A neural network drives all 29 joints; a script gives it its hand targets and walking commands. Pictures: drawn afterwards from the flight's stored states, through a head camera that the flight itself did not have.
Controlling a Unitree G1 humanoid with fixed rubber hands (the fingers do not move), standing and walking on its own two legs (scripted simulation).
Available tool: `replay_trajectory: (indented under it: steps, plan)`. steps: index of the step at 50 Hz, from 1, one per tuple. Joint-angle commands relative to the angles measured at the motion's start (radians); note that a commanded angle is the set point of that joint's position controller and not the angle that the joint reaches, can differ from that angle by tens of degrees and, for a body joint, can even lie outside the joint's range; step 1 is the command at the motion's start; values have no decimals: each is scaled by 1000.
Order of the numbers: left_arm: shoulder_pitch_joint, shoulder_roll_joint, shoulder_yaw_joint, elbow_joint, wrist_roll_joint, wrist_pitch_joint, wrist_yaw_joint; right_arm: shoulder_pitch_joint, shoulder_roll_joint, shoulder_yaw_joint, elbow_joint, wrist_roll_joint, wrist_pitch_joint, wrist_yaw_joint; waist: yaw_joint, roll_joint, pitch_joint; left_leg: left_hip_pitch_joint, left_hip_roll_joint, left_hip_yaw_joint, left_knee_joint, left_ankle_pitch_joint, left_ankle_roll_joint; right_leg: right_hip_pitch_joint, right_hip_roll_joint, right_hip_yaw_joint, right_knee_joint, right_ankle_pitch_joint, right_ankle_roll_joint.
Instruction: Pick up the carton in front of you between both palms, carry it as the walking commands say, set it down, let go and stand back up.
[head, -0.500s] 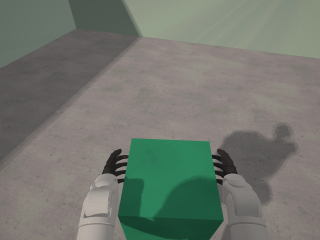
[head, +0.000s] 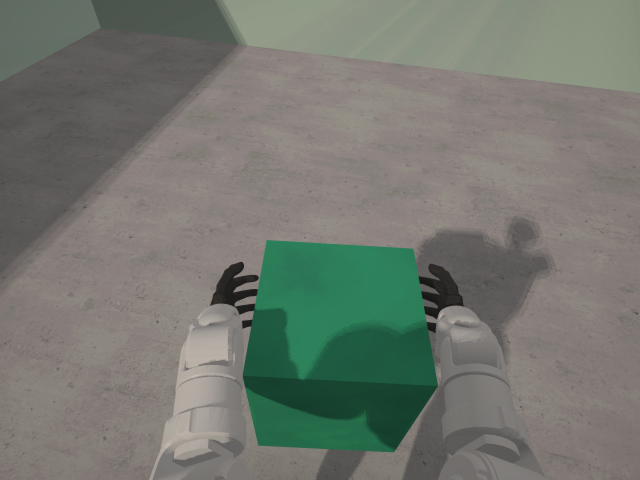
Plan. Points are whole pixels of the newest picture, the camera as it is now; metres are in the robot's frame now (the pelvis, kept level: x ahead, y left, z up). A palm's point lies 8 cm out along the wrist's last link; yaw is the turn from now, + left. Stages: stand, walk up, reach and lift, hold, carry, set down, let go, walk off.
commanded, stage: set down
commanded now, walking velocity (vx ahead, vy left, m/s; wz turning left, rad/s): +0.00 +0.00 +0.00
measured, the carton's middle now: (333, 350) +0.33 +0.00 -0.05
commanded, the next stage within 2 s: none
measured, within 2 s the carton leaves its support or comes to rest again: neither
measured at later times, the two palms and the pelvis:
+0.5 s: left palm (254, 353) +0.39 +0.14 -0.19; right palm (416, 358) +0.38 -0.16 -0.18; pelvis -0.02 +0.01 -0.11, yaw -2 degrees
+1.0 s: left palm (258, 370) +0.43 +0.15 -0.34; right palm (395, 380) +0.41 -0.15 -0.33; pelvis -0.04 +0.01 -0.23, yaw -4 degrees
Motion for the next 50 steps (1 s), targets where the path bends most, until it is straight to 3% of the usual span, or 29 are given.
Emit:
replay_trajectory:
  steps: [1,5,8,14,19,23,28,37,50]
  plan:
    - [-572,-747,-312,145,-112,-73,-170,-538,700,253,143,74,-65,178,-40,55,-164,124,-48,-9,-47,-215,6,-293,50,-8,-105,-163,-45]
    - [-529,-608,-196,190,-27,-167,-138,-516,589,160,146,10,-138,159,-21,54,-228,-16,-59,8,37,-102,3,-415,63,-19,-9,-77,-27]
    - [-530,-595,-200,202,-25,-257,-118,-532,584,195,135,35,-216,157,-5,41,-339,-94,-69,4,121,-14,5,-519,76,-29,75,-18,-10]
    - [-629,-749,-427,157,-120,-437,-109,-603,729,419,117,153,-391,179,-28,33,-725,-132,-81,-15,333,199,-3,-752,111,-44,254,87,13]
    - [-723,-838,-677,28,-233,-470,-109,-665,819,642,-10,279,-422,176,-43,56,-1213,-112,-81,-12,520,396,-10,-885,125,-62,420,204,35]
    - [-697,-854,-727,18,-265,-422,-120,-639,858,693,-17,322,-370,172,-33,66,-1262,-297,-95,18,587,303,-21,-969,129,-64,495,173,49]
    - [-680,-819,-648,112,-236,-362,-151,-638,874,623,68,303,-303,178,-13,49,-1100,-606,-104,50,629,97,-14,-1068,129,-64,550,57,56]
    - [-749,-746,-555,206,-231,-397,-145,-715,834,551,136,292,-338,123,-5,47,-1113,-843,-118,61,783,101,-15,-1253,141,-67,694,71,63]
    - [-929,-668,-593,216,-310,-417,-99,-916,757,600,89,366,-380,46,7,68,-1273,-967,-121,80,1001,44,-37,-1425,171,-117,936,-11,74]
